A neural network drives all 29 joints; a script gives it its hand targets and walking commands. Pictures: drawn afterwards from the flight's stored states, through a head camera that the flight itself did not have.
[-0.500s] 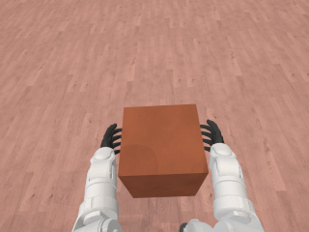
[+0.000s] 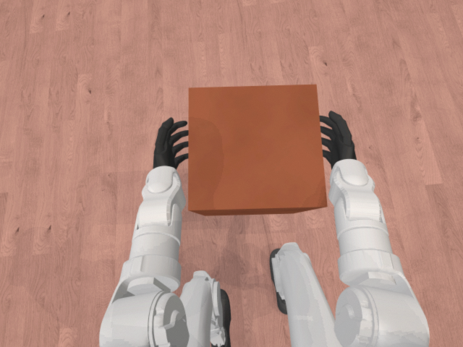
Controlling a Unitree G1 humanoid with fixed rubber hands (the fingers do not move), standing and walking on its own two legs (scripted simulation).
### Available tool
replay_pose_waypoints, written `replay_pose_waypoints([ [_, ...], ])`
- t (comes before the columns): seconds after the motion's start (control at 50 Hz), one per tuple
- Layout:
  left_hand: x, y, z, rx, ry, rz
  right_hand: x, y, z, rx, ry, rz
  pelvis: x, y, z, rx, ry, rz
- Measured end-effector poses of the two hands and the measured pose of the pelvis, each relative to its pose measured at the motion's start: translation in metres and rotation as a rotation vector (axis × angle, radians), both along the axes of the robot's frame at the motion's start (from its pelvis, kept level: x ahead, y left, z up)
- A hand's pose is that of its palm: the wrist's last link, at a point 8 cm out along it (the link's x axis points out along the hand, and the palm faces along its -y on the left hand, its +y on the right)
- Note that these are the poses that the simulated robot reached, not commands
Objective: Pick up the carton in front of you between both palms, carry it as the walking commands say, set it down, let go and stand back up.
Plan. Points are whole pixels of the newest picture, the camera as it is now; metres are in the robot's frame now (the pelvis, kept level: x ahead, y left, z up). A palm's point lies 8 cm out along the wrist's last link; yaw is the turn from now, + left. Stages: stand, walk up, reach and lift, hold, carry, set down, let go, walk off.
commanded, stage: set down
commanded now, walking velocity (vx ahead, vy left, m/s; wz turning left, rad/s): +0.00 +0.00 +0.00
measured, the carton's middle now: (250, 162) +0.44 -0.07 -0.15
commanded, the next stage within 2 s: none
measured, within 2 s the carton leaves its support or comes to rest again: rests again in 1.52 s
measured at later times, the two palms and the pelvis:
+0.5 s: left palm (197, 161) +0.49 +0.05 -0.22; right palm (328, 160) +0.44 -0.24 -0.22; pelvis -0.02 -0.01 -0.12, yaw +3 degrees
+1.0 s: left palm (214, 162) +0.53 +0.02 -0.37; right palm (321, 166) +0.47 -0.27 -0.37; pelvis -0.04 +0.00 -0.21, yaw +4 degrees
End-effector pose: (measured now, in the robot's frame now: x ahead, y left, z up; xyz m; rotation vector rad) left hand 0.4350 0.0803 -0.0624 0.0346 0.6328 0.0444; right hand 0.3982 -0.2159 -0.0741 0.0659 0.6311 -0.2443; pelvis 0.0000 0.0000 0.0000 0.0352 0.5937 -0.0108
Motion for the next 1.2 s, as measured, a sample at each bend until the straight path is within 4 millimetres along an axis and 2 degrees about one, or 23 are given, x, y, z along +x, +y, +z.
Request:
replay_pose_waypoints([
  [0.14,0.015,-0.009,-0.039,0.000,0.028,-0.008,0.013,-0.009,-0.037,-0.003,0.030,-0.010,-0.002,0.002,-0.030,0.007,0.084,0.006],
  [0.44,0.045,-0.026,-0.137,0.003,0.040,-0.035,0.038,-0.025,-0.132,-0.006,0.043,-0.025,-0.015,-0.006,-0.102,0.021,0.204,0.031],
  [0.7,0.071,-0.044,-0.211,0.024,0.063,-0.089,0.051,-0.041,-0.207,-0.016,0.071,-0.054,-0.030,-0.009,-0.157,0.022,0.214,0.040],
  [1.0,0.094,-0.056,-0.306,0.056,0.099,-0.154,0.068,-0.054,-0.299,-0.040,0.115,-0.044,-0.039,-0.005,-0.209,0.014,0.160,0.053],
  [1.08,0.097,-0.062,-0.328,0.048,0.103,-0.179,0.074,-0.062,-0.314,-0.051,0.122,-0.041,-0.039,-0.004,-0.220,0.008,0.136,0.056],
  [1.2,0.097,-0.063,-0.340,0.032,0.104,-0.180,0.079,-0.064,-0.318,-0.047,0.120,-0.045,-0.036,-0.006,-0.230,-0.003,0.113,0.058],
])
